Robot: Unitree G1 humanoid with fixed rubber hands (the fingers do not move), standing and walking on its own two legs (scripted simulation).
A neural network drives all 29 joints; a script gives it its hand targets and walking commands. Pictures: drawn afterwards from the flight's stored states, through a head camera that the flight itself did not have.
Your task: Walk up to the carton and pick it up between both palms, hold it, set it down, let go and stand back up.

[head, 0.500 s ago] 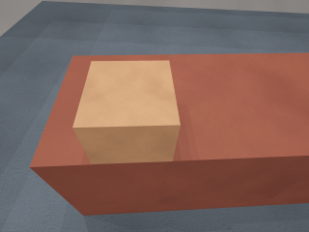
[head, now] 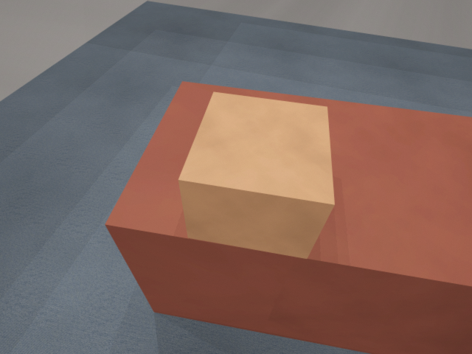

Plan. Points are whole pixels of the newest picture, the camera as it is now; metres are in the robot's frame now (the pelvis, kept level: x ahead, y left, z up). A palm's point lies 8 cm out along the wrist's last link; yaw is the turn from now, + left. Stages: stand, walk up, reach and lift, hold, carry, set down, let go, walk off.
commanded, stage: walk up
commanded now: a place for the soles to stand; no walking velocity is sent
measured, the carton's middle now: (258, 171) +0.50 -0.05 -0.01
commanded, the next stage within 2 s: none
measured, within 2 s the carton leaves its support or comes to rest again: neither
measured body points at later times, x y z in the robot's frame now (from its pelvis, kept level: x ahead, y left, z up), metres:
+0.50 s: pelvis +0.03 +0.00 +0.01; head +0.03 +0.00 +0.46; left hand +0.07 +0.25 -0.13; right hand +0.09 -0.24 -0.13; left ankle +0.02 +0.13 -0.73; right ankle +0.01 -0.14 -0.73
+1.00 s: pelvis +0.03 +0.06 +0.00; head +0.06 +0.05 +0.45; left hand -0.01 +0.33 -0.12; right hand +0.11 -0.22 -0.13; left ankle +0.10 +0.20 -0.69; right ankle +0.01 -0.14 -0.73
